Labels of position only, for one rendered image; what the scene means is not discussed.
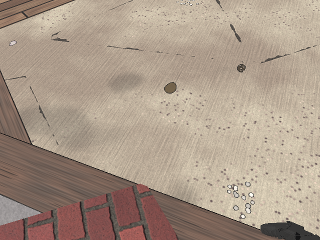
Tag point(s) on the right robot hand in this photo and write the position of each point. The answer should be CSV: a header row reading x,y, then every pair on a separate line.
x,y
287,230

